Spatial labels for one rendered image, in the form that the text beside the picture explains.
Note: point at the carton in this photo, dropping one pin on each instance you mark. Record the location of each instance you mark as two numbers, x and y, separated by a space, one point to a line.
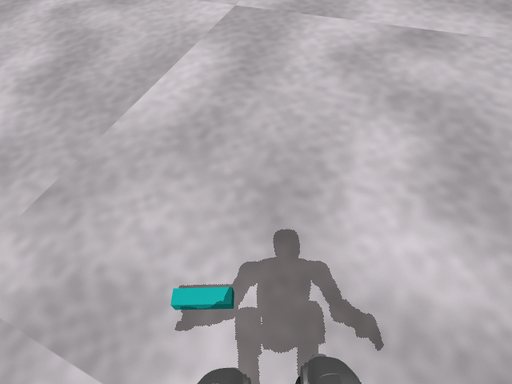
203 298

